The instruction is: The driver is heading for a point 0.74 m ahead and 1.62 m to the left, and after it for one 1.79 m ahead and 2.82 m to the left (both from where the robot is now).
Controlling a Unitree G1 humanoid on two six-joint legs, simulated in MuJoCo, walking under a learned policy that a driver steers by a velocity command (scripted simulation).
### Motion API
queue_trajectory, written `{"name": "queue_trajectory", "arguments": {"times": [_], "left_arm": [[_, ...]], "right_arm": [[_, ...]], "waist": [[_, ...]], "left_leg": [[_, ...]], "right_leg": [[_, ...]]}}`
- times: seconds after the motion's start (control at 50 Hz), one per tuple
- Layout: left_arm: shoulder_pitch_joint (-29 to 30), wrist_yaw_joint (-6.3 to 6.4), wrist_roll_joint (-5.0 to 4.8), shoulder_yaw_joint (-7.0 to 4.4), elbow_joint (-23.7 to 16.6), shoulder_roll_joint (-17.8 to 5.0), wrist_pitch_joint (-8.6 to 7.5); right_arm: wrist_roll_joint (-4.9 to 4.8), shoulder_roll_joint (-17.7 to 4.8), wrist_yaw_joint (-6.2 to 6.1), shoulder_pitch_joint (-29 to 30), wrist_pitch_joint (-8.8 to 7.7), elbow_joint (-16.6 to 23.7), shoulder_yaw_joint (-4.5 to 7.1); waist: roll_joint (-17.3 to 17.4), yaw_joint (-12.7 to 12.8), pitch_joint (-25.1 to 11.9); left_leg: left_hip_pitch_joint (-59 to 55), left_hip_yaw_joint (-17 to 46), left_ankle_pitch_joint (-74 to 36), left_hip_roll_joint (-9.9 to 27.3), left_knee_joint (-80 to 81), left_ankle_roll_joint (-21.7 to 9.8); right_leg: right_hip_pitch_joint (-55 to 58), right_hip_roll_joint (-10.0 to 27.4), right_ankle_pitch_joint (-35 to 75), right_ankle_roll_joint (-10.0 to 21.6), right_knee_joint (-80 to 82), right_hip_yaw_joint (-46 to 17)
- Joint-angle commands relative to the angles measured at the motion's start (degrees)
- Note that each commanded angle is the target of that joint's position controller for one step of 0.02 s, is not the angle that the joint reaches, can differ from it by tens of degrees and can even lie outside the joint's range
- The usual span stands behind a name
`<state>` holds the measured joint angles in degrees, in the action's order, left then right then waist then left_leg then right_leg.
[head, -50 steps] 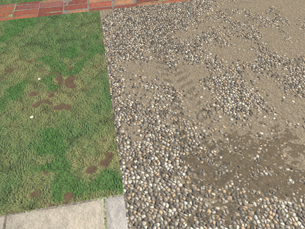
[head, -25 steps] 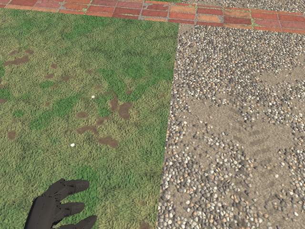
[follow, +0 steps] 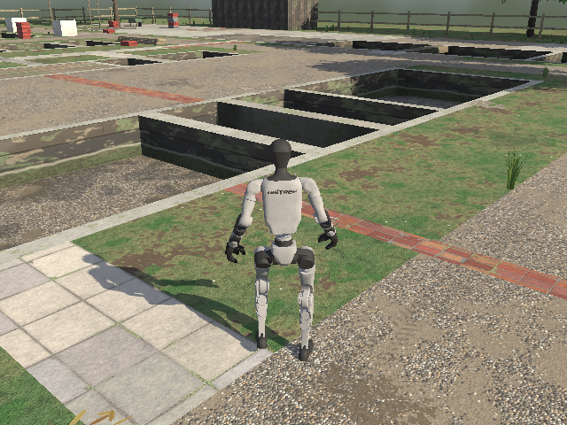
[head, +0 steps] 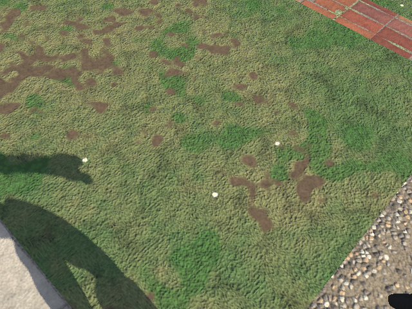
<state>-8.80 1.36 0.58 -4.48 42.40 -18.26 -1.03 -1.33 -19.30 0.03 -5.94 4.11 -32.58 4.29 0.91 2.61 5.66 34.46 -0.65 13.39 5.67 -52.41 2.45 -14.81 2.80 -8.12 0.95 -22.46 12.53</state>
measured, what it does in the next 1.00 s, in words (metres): walks ahead, turning left: left foot, then right foot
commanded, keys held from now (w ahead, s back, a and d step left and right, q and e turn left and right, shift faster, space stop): q+shift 0.12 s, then shift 0.50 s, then q+shift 0.06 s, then w+q+shift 0.32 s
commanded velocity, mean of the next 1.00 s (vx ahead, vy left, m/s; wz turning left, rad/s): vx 0.17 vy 0.00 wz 0.54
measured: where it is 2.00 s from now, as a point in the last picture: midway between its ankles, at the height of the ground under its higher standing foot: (1, 252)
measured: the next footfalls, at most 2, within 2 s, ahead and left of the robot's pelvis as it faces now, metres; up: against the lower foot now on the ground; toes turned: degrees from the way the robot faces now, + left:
left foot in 0.12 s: +0.09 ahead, +0.13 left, +0.00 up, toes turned +11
right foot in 0.50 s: +0.15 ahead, -0.10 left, +0.00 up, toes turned +16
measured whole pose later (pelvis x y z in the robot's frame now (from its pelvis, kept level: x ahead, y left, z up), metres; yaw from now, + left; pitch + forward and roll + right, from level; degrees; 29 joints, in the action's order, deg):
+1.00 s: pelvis +0.13 +0.09 -0.01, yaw +31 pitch +2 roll -3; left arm -14.9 -0.1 -0.9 -5.8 45.3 -19.6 -2.8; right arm -2.4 -17.3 1.4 -16.1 1.0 -37.9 4.7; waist -2.9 0.2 -2.2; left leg 28.0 -5.0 20.1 8.0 -47.8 -2.8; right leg -0.8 7.8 -21.4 -4.3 -22.8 14.8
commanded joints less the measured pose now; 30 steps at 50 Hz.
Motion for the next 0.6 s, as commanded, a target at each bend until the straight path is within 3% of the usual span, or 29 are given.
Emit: {"name": "queue_trajectory", "arguments": {"times": [0.02, 0.06, 0.1, 0.12, 0.14, 0.16, 0.18, 0.2, 0.22, 0.24, 0.28, 0.34, 0.42, 0.46, 0.48, 0.5, 0.52, 0.54, 0.56, 0.6], "left_arm": [[5.29, -0.65, -0.89, -2.51, -4.22, -9.51, -0.73], [4.43, -1.23, -1.51, -2.88, -3.54, -10.05, -0.42], [2.57, -1.62, -2.29, -2.81, -2.21, -8.68, 0.17], [-0.24, -1.89, -1.54, -2.49, -1.43, -6.89, 0.42], [1.32, -1.76, 0.84, -1.22, -5.66, -4.36, 0.23], [6.29, -1.35, 0.97, -1.37, -6.52, -5.56, -0.12], [7.49, -1.2, -0.68, -1.6, -6.54, -6.5, 0.02], [6.31, -0.68, -1.06, -1.57, -5.47, -5.93, 0.16], [5.58, -0.12, -0.37, -1.68, -4.73, -6.38, 0.36], [4.83, -0.05, 0.02, -1.76, -4.26, -6.53, 0.59], [3.12, -0.42, -0.25, -1.3, -3.58, -5.12, 0.86], [3.89, -0.89, -0.59, 0.13, -3.54, -2.2, 1.13], [4.03, -1.55, -0.86, 0.27, -3.81, -2.94, 1.47], [2.52, -1.88, -0.75, 0.45, -3.44, -1.99, 1.25], [1.19, -2.08, -0.29, 0.65, -2.98, -1.33, 0.99], [0.5, -1.99, 0.98, 0.56, -3.21, -2.99, 0.7], [0.97, -1.63, 1.76, -0.21, -4.05, -7.66, 0.56], [3.4, -1.64, 1.87, 0.62, -3.38, -4.96, 0.33], [6.85, -1.68, 1.4, 1.46, -4.43, -2.23, -0.05], [5.32, -1.61, 0.61, 1.39, -3.79, -2.65, -0.58]], "right_arm": [[0.01, -4.49, 0.96, -1.0, 0.45, 3.71, 1.73], [-0.03, -4.8, 1.55, -0.13, 0.83, 4.33, 2.27], [0.09, -5.63, 1.2, -3.22, 0.81, 3.37, 3.36], [0.22, -10.8, 0.22, -8.71, 0.52, 2.23, 5.33], [0.97, -18.74, -0.86, -9.18, 0.09, 3.25, 6.7], [2.76, -14.79, -0.27, -9.56, -1.93, 4.29, 5.54], [2.79, -12.4, 0.01, -8.15, -3.34, 3.85, 4.5], [1.69, -10.41, -0.31, -5.71, -3.95, 3.55, 3.95], [0.64, -7.89, -0.81, -2.93, -3.76, 3.81, 3.09], [0.84, -6.91, -1.31, -0.71, -3.49, 4.28, 2.38], [1.85, -6.59, -1.75, 0.12, -3.26, 4.31, 1.91], [1.72, -6.67, -1.91, -0.76, -3.09, 3.27, 1.8], [1.88, -5.98, -1.29, -1.61, -2.82, 1.84, 1.21], [1.38, -4.47, -1.02, -0.44, -2.88, 1.2, 0.46], [1.19, -3.08, -1.0, -0.61, -2.99, 0.67, -0.08], [1.9, -1.0, -1.05, -2.84, -3.34, 0.06, -0.73], [2.84, 0.09, -0.88, -7.14, -3.76, -0.41, -0.91], [2.75, -0.94, -1.17, -5.39, -3.85, 0.2, -0.59], [2.66, -2.95, -1.44, -4.48, -3.66, -0.66, -0.02], [2.89, -1.52, -1.54, -1.79, -2.8, -1.29, -0.17]], "waist": [[-7.84, -2.18, -9.56], [-7.63, -2.1, -9.39], [-5.38, -3.55, -9.95], [3.68, -4.83, -10.41], [21.14, -2.65, -10.33], [12.52, -6.92, -16.83], [8.18, -6.08, -16.34], [5.23, -4.26, -14.61], [4.19, -3.24, -13.84], [5.07, -2.04, -14.05], [5.32, -1.2, -15.31], [5.94, -2.52, -15.05], [8.13, -3.92, -13.48], [7.82, -2.3, -12.11], [6.95, -1.12, -11.44], [3.4, -2.1, -11.72], [-7.91, -5.71, -11.84], [-14.63, -6.01, -10.73], [-11.92, -6.15, -8.91], [-9.67, -4.27, -8.75]], "left_leg": [[-9.42, -2.1, 0.23, -0.18, 6.5, -1.84], [-11.0, -3.83, 2.4, -1.25, 12.83, -3.36], [-18.23, -4.57, -3.06, -3.89, 22.47, -6.16], [-28.16, 4.69, -20.23, -0.44, 28.3, -9.88], [-38.98, 29.4, -34.99, 12.89, 29.48, -21.21], [-37.73, 32.69, -34.58, 15.8, 30.68, -25.72], [-36.53, 26.75, -32.95, 14.32, 31.04, -23.44], [-34.44, 22.16, -29.56, 11.45, 30.24, -19.84], [-32.21, 19.45, -27.79, 9.83, 29.88, -17.39], [-28.23, 17.14, -29.85, 8.62, 29.73, -16.71], [-25.5, 14.87, -31.57, 6.99, 29.57, -16.61], [-24.23, 13.86, -28.6, 5.87, 28.4, -16.13], [-21.22, 16.85, -22.62, 6.5, 27.41, -16.34], [-19.0, 17.29, -17.55, 5.01, 25.83, -14.51], [-17.07, 16.66, -12.57, 3.08, 25.04, -12.24], [-14.55, 15.43, -4.78, -0.35, 22.38, -8.62], [-11.1, 9.92, 7.85, -6.82, 15.11, -4.72], [-14.1, 6.59, 11.51, -6.63, 15.79, -2.34], [-17.74, 6.27, 7.99, -5.13, 17.16, -1.68], [-20.43, 6.27, -0.08, -5.5, 20.79, -2.0]], "right_leg": [[4.92, 15.98, 7.52, 9.54, 6.79, -6.87], [8.23, 17.12, 7.74, 8.01, 3.76, -5.84], [7.2, 15.05, 5.45, 3.74, -4.46, -2.32], [-1.02, 10.15, -0.85, -0.62, -17.57, 1.35], [-24.43, 0.37, -27.94, -6.7, -36.05, 1.73], [-27.72, -1.24, -30.57, -6.52, -46.39, -11.92], [-28.26, -0.41, -26.14, -5.08, -48.27, -14.3], [-28.1, 0.77, -21.34, -4.12, -46.3, -15.06], [-27.14, 1.43, -18.06, -4.05, -43.58, -15.32], [-23.05, 0.97, -15.77, -4.29, -43.06, -14.66], [-18.23, -0.42, -13.07, -4.93, -39.74, -13.6], [-13.29, -0.95, -11.51, -5.05, -29.03, -13.33], [-7.51, -1.58, -11.75, -4.16, -21.07, -12.79], [-2.42, -2.11, -7.01, -2.79, -11.83, -11.79], [2.24, -2.27, 0.21, -1.74, -3.83, -11.34], [6.8, 2.04, 8.39, -0.24, -1.62, -16.23], [8.52, 11.26, 19.17, 4.17, -0.89, -24.66], [0.13, 15.41, 12.44, 10.69, 2.72, -30.37], [-2.17, 12.6, 6.91, 9.99, 3.08, -27.93], [-1.87, 7.0, -0.77, 4.82, 1.48, -22.36]]}}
